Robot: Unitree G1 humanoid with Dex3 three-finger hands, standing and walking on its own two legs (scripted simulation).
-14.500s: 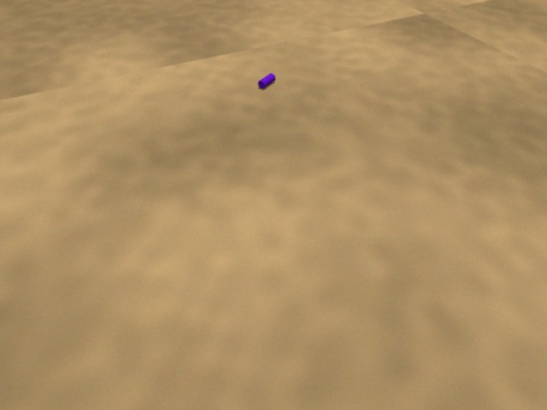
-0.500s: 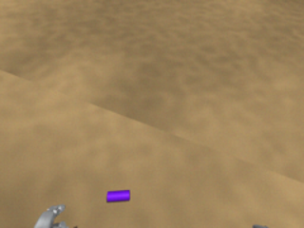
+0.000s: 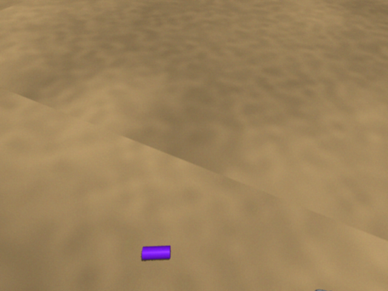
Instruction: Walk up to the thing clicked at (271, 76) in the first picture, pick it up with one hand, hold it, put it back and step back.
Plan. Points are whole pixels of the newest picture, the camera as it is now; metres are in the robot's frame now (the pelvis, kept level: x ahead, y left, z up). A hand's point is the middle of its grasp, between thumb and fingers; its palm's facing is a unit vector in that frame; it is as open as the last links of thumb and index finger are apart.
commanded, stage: walk up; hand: left
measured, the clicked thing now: (156, 252) +0.38 +0.18 -0.75
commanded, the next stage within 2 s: stand in 0.24 s
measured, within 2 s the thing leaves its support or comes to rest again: neither
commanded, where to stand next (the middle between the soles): +0.02 -0.01 m, yaw +1 degrees
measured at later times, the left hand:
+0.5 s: hand out of the picture +0.08 +0.26 -0.15, palm faces -0.02 -0.94 -0.33, open 7.4 cm
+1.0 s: hand out of the picture +0.11 +0.26 -0.15, palm faces -0.03 -0.94 -0.35, open 7.4 cm
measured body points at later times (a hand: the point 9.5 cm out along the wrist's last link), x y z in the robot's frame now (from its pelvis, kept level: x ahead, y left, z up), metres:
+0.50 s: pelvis +0.01 +0.01 +0.00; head +0.01 +0.01 +0.45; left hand +0.08 +0.31 -0.13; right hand +0.08 -0.29 -0.13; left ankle +0.01 +0.13 -0.75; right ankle +0.01 -0.11 -0.75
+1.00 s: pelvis +0.02 +0.01 +0.00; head +0.03 +0.01 +0.45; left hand +0.11 +0.31 -0.13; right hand +0.11 -0.29 -0.13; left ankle +0.01 +0.13 -0.75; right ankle +0.01 -0.11 -0.75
